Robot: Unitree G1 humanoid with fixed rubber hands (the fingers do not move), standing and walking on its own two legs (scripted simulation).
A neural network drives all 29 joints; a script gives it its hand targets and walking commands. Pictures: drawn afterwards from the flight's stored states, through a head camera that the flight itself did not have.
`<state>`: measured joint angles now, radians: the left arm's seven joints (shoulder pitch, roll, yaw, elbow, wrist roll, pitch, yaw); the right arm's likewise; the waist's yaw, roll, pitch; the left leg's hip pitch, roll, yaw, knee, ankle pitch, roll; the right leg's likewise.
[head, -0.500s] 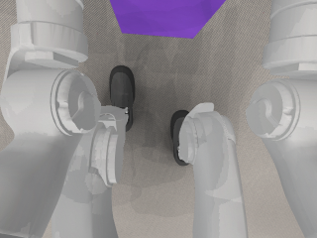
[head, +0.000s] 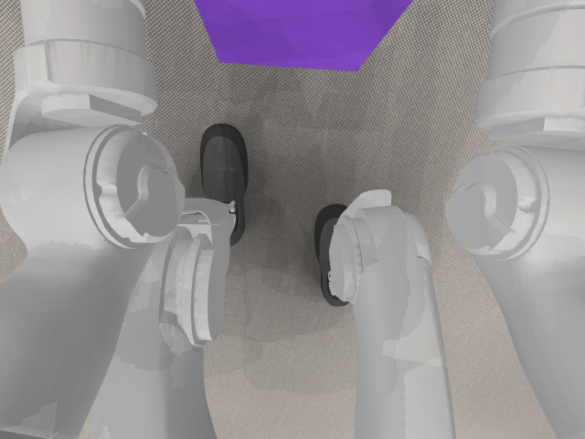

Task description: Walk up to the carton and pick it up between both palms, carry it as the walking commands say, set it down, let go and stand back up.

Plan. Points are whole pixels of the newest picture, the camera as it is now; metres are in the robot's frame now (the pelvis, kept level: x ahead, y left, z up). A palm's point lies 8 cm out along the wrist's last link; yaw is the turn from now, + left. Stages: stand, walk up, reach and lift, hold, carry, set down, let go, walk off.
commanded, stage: set down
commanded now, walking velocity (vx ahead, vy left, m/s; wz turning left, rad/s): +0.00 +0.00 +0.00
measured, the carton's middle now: out of the picture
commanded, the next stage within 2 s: none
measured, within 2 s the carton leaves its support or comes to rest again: rests again in 1.28 s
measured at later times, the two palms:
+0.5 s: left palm out of the picture +0.59 +0.16 -0.20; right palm out of the picture +0.60 -0.12 -0.19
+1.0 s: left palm out of the picture +0.59 +0.16 -0.21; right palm out of the picture +0.60 -0.12 -0.20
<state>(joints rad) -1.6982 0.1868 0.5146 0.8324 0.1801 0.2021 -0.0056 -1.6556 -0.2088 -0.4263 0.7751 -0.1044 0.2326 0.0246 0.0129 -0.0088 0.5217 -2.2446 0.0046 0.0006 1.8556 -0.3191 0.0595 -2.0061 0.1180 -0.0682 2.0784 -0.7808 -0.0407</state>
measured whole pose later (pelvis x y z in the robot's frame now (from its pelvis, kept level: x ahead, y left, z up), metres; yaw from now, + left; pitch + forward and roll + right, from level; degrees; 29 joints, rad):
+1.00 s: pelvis +0.01 +0.00 +0.00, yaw +0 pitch +41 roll -2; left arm -1.69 0.19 0.59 0.87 0.25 0.16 -0.05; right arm -1.65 -0.17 -0.44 0.78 -0.16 0.22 0.03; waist 0.01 -0.01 0.52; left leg -2.25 0.01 0.00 1.88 -0.35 0.05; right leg -2.01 0.13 -0.06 2.10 -0.81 -0.05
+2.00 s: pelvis -0.01 +0.01 +0.01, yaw -3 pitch +31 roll -1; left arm -1.71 0.43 0.33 0.97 -0.10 0.37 0.12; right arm -1.71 -0.33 -0.03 0.85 0.14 0.43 -0.22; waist 0.04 -0.02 0.52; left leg -2.06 0.05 0.01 1.86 -0.35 0.03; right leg -1.86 0.12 -0.05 2.06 -0.75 -0.04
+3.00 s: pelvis +0.02 +0.01 +0.23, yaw -3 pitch +24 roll -2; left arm -1.08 0.43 0.21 0.49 -0.07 0.47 0.02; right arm -1.11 -0.26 -0.12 0.45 0.07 0.52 -0.17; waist 0.04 -0.02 0.53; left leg -1.28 0.03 0.01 1.10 -0.22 0.03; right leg -1.12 0.12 0.02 1.21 -0.50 -0.02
